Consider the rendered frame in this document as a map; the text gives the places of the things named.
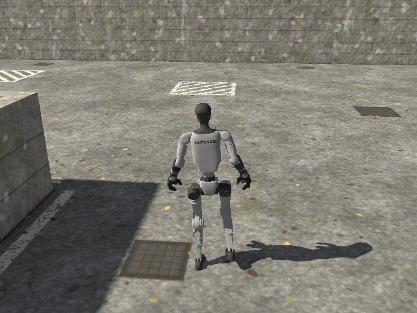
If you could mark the left robot thigh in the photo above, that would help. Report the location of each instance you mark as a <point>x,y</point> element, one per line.
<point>194,195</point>

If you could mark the left robot forearm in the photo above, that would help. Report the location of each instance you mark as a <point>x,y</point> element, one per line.
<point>174,171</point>

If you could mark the robot left hand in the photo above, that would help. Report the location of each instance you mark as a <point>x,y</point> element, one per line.
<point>169,183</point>

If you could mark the left robot upper arm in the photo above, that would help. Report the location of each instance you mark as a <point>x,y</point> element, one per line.
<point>181,149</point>

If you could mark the right robot upper arm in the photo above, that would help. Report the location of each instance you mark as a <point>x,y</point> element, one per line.
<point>230,146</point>

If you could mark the robot left foot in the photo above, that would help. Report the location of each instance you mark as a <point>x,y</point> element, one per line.
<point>199,264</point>

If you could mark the robot right hand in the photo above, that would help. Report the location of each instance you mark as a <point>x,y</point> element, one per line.
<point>243,180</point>

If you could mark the right robot forearm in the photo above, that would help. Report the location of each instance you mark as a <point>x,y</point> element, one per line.
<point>241,169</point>

